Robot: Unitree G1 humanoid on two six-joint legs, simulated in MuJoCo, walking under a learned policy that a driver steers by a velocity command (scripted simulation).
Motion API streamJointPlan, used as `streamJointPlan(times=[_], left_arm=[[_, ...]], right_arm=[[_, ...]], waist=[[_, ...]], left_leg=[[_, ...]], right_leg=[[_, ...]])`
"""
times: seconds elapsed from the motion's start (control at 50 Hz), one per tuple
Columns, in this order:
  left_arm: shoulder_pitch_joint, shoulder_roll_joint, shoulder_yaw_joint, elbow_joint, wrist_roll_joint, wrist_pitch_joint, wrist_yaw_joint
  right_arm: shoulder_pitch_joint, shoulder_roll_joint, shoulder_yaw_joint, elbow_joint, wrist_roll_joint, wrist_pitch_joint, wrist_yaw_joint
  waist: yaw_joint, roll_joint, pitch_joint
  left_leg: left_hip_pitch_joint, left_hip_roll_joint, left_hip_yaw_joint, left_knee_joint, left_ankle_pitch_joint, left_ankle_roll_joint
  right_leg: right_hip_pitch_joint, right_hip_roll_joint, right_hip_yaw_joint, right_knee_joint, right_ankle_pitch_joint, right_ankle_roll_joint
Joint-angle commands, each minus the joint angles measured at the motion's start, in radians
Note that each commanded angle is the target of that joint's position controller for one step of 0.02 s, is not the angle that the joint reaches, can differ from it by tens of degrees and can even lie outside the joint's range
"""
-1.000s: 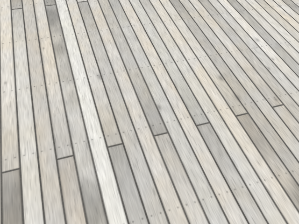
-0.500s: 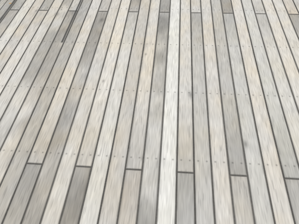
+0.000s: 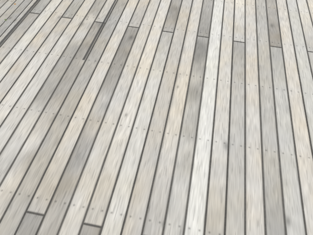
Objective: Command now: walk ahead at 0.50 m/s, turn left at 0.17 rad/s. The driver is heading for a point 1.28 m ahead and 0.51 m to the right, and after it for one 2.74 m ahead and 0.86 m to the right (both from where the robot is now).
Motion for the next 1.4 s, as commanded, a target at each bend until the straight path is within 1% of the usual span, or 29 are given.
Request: streamJointPlan(times=[0.02, 0.1, 0.16, 0.2, 0.22, 0.24, 0.26, 0.28, 0.3, 0.34, 0.42, 0.52, 0.66, 0.72, 0.74, 0.76, 0.78, 0.8, 0.84, 0.88, 0.92, 1.06, 1.16, 1.18, 1.2, 1.22, 1.26, 1.32, 1.4], left_arm=[[-0.072, 0.032, 0.003, -0.068, -0.005, -0.016, -0.009], [-0.169, 0.046, 0.006, -0.104, -0.018, -0.026, -0.032], [-0.155, 0.066, 0.015, -0.114, -0.013, -0.029, -0.046], [-0.034, 0.098, 0.034, -0.09, -0.01, -0.029, -0.04], [0.112, 0.139, 0.053, -0.055, -0.008, -0.028, -0.031], [0.269, 0.216, 0.07, -0.039, 0.003, -0.024, -0.025], [0.316, 0.232, 0.076, -0.009, 0.001, -0.019, -0.034], [0.306, 0.136, 0.052, -0.016, -0.015, -0.017, -0.032], [0.228, 0.113, 0.042, -0.023, -0.015, -0.013, -0.027], [0.133, 0.094, 0.034, -0.031, 0.003, -0.012, -0.026], [0.116, 0.078, 0.03, -0.011, -0.005, -0.031, -0.027], [0.163, 0.113, 0.04, 0.028, -0.012, -0.017, -0.011], [0.257, 0.145, 0.056, 0.084, -0.029, 0.021, 0.01], [0.217, 0.15, 0.061, 0.072, -0.026, 0.039, 0.022], [0.205, 0.114, 0.048, 0.045, -0.016, 0.037, 0.023], [0.277, 0.02, 0.018, 0.013, 0.006, 0.028, 0.02], [0.39, 0.027, 0.013, 0.023, -0.014, 0.026, 0.018], [0.338, 0.124, 0.044, 0.036, -0.037, 0.037, 0.02], [0.228, 0.12, 0.053, 0.01, -0.033, 0.071, 0.031], [0.255, 0.085, 0.056, 0.007, -0.025, 0.116, 0.04], [0.254, 0.06, 0.054, -0.012, -0.021, 0.134, 0.043], [0.106, 0.065, 0.053, -0.094, -0.014, 0.137, 0.006], [0.104, 0.092, 0.075, -0.118, -0.007, 0.147, -0.007], [0.151, 0.139, 0.094, -0.105, -0.006, 0.145, 0.005], [0.194, 0.258, 0.123, -0.115, -0.017, 0.141, 0.025], [0.242, 0.263, 0.116, -0.124, -0.001, 0.112, 0.012], [0.204, 0.184, 0.093, -0.114, -0.011, 0.067, 0.001], [0.134, 0.14, 0.071, -0.134, -0.01, 0.06, 0.022], [0.164, 0.156, 0.08, -0.13, -0.012, 0.045, 0.035]], right_arm=[[-0.019, -0.165, -0.04, -0.042, 0.006, -0.017, -0.011], [0.061, -0.185, -0.045, 0.01, 0.016, -0.006, -0.012], [0.078, -0.194, -0.05, 0.033, 0.017, 0.011, -0.019], [0.052, -0.206, -0.052, 0.032, 0.013, 0.021, -0.022], [0.047, -0.185, -0.042, 0.027, 0.003, 0.024, -0.023], [0.1, -0.123, -0.018, 0.004, -0.025, 0.019, -0.024], [0.223, -0.041, 0.005, 0.013, 0.001, 0.0, -0.016], [0.131, -0.151, -0.015, 0.016, 0.024, -0.011, -0.01], [0.016, -0.184, -0.027, -0.019, 0.039, -0.017, -0.007], [-0.059, -0.156, -0.024, -0.038, 0.013, -0.021, -0.011], [-0.004, -0.097, -0.016, -0.016, 0.005, 0.007, -0.016], [-0.178, -0.063, -0.002, -0.064, -0.005, -0.003, -0.011], [-0.354, -0.085, -0.008, -0.118, 0.003, -0.04, 0.021], [-0.201, -0.145, -0.039, -0.075, -0.016, -0.056, 0.014], [-0.088, -0.195, -0.054, -0.056, -0.031, -0.059, 0.005], [0.014, -0.272, -0.07, -0.054, -0.054, -0.047, -0.009], [0.028, -0.238, -0.062, -0.061, -0.032, -0.023, -0.007], [-0.02, -0.171, -0.046, -0.075, -0.02, -0.004, -0.008], [-0.14, -0.104, -0.025, -0.067, -0.007, 0.011, -0.013], [-0.227, -0.112, -0.029, -0.059, -0.025, 0.012, -0.011], [-0.274, -0.128, -0.039, -0.051, -0.033, 0.004, -0.014], [-0.271, -0.185, -0.059, -0.007, -0.006, 0.029, -0.033], [-0.238, -0.193, -0.067, 0.03, 0.031, 0.057, -0.024], [-0.175, -0.155, -0.06, 0.054, 0.018, 0.062, -0.02], [-0.169, -0.092, -0.041, 0.024, -0.031, 0.062, -0.012], [-0.263, -0.115, -0.045, -0.02, -0.027, 0.054, -0.015], [-0.309, -0.161, -0.064, -0.027, 0.018, 0.035, -0.006], [-0.301, -0.159, -0.069, -0.001, -0.004, 0.009, -0.003], [-0.324, -0.115, -0.054, 0.01, -0.001, -0.015, 0.006]], waist=[[-0.012, 0.092, 0.014], [-0.049, 0.095, 0.048], [-0.023, 0.115, 0.031], [0.053, 0.132, -0.051], [0.125, 0.114, -0.164], [0.154, -0.028, -0.336], [0.106, -0.283, -0.449], [0.15, -0.144, -0.371], [0.145, -0.067, -0.214], [0.088, 0.027, -0.073], [0.032, -0.027, -0.059], [0.078, -0.006, -0.003], [0.111, -0.021, 0.027], [0.018, -0.049, -0.078], [-0.029, -0.014, -0.198], [-0.027, 0.207, -0.363], [-0.009, 0.355, -0.54], [-0.024, 0.228, -0.437], [0.019, 0.15, -0.206], [0.079, 0.2, -0.122], [0.098, 0.203, -0.097], [0.054, 0.156, -0.116], [0.072, 0.126, -0.103], [0.072, 0.026, -0.118], [0.047, -0.27, -0.123], [0.118, -0.243, -0.158], [0.104, -0.109, -0.103], [0.065, -0.088, -0.063], [0.076, -0.069, -0.068]], left_leg=[[-0.099, 0.221, -0.096, -0.128, 0.208, 0.135], [0.042, 0.292, -0.144, -0.089, 0.176, 0.132], [0.164, 0.339, -0.169, -0.012, 0.302, 0.102], [0.174, 0.306, -0.139, 0.14, 0.602, 0.072], [0.102, 0.252, -0.097, 0.328, 0.653, 0.042], [-0.145, 0.164, -0.06, 0.657, 0.343, -0.002], [-0.475, 0.001, -0.078, 0.953, -0.374, -0.061], [-0.59, 0.056, -0.156, 1.041, -0.379, -0.054], [-0.64, 0.109, -0.11, 1.032, -0.286, -0.051], [-0.584, 0.186, -0.066, 0.924, -0.152, -0.06], [-0.494, 0.223, -0.045, 0.801, -0.083, -0.093], [-0.526, 0.22, -0.017, 0.489, 0.175, -0.121], [-0.445, 0.146, -0.029, 0.207, 0.232, -0.106], [-0.194, 0.105, 0.005, 0.117, 0.268, -0.052], [0.048, 0.195, -0.048, 0.16, 0.485, -0.008], [0.43, 0.47, -0.295, 0.27, 0.857, 0.111], [0.538, 0.597, -0.517, 0.237, 0.804, 0.226], [0.411, 0.538, -0.42, 0.185, 0.657, 0.192], [0.143, 0.444, -0.227, 0.113, 0.524, 0.141], [-0.113, 0.394, -0.111, 0.012, 0.399, 0.133], [-0.186, 0.395, -0.04, -0.041, 0.37, 0.149], [-0.098, 0.428, 0.075, -0.025, 0.294, 0.133], [-0.058, 0.409, 0.12, 0.149, 0.163, 0.029], [-0.127, 0.345, 0.173, 0.28, -0.004, -0.035], [-0.399, 0.197, 0.266, 0.599, -0.391, -0.132], [-0.591, 0.099, 0.073, 0.804, -0.506, -0.143], [-0.671, 0.16, -0.03, 0.836, -0.322, -0.091], [-0.596, 0.168, -0.028, 0.706, -0.125, -0.092], [-0.496, 0.123, -0.021, 0.457, 0.011, -0.123]], right_leg=[[0.11, 0.037, -0.033, -0.194, 0.202, -0.001], [0.069, 0.063, -0.02, -0.322, 0.187, -0.037], [0.076, 0.082, -0.019, -0.368, 0.057, -0.084], [0.269, 0.139, -0.073, -0.393, -0.004, -0.126], [0.501, 0.125, -0.07, -0.377, 0.047, -0.162], [0.851, -0.077, 0.168, -0.317, 0.093, -0.249], [1.104, -0.25, 0.649, -0.486, -0.186, -0.382], [1.067, -0.23, 0.679, -0.565, -0.367, -0.34], [0.929, -0.204, 0.53, -0.586, -0.337, -0.303], [0.683, -0.132, 0.351, -0.631, -0.101, -0.289], [0.561, -0.077, 0.192, -0.714, 0.078, -0.302], [0.558, -0.027, 0.068, -0.75, 0.144, -0.272], [0.661, -0.065, 0.14, -0.643, 0.147, -0.239], [0.671, -0.007, 0.136, -0.417, 0.39, -0.166], [0.559, 0.057, 0.106, -0.23, 0.283, -0.121], [0.232, 0.176, 0.04, 0.122, -0.23, -0.051], [0.097, 0.215, 0.086, 0.336, -0.676, -0.023], [0.05, 0.156, 0.111, 0.407, -0.617, -0.012], [0.018, 0.09, 0.042, 0.37, -0.506, 0.013], [0.163, 0.064, 0.01, 0.316, -0.423, 0.031], [0.205, 0.059, -0.009, 0.25, -0.355, 0.038], [0.285, 0.047, -0.047, -0.064, -0.187, -0.01], [0.428, 0.111, -0.105, -0.352, -0.115, -0.088], [0.534, 0.093, -0.034, -0.432, 0.022, -0.13], [0.693, -0.131, 0.297, -0.477, 0.212, -0.252], [0.705, -0.22, 0.564, -0.581, -0.119, -0.408], [0.68, -0.162, 0.492, -0.649, -0.478, -0.339], [0.607, -0.084, 0.39, -0.685, -0.428, -0.277], [0.595, -0.032, 0.302, -0.675, -0.261, -0.269]])
Next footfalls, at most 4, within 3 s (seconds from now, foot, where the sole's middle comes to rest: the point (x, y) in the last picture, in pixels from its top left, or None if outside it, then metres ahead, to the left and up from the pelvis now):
0.22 right None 0.33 -0.15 -0.78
0.74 left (133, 203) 0.62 0.08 -0.78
1.18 right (192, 210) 0.58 -0.18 -0.78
1.64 left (158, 162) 0.82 -0.04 -0.78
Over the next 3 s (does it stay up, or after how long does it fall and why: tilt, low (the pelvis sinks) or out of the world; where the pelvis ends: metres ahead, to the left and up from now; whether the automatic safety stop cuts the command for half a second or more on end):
stays up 1.17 -0.56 -0.01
